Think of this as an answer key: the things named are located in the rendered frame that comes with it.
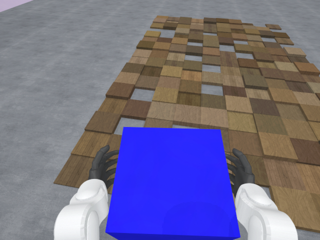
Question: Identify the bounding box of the robot right forearm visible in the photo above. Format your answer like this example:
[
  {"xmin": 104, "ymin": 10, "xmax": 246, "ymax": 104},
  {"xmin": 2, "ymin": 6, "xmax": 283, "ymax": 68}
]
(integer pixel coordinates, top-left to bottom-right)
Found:
[{"xmin": 235, "ymin": 183, "xmax": 298, "ymax": 240}]

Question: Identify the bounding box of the right robot hand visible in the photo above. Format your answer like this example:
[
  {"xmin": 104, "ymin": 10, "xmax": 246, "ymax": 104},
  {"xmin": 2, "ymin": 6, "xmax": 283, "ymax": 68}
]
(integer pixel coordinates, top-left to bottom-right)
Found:
[{"xmin": 225, "ymin": 148, "xmax": 255, "ymax": 198}]

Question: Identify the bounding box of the carton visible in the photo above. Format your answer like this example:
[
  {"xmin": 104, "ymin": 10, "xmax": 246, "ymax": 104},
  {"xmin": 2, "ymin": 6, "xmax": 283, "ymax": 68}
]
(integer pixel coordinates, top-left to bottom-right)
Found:
[{"xmin": 105, "ymin": 127, "xmax": 241, "ymax": 240}]

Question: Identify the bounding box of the robot left forearm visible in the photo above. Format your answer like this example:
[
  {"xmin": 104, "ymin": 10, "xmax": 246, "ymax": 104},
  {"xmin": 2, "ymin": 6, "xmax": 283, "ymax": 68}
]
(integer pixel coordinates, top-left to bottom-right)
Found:
[{"xmin": 54, "ymin": 179, "xmax": 109, "ymax": 240}]

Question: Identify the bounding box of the left robot hand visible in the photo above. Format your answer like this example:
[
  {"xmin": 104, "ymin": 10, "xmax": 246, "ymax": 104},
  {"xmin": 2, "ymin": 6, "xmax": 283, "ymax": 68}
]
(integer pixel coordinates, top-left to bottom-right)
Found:
[{"xmin": 88, "ymin": 145, "xmax": 120, "ymax": 189}]

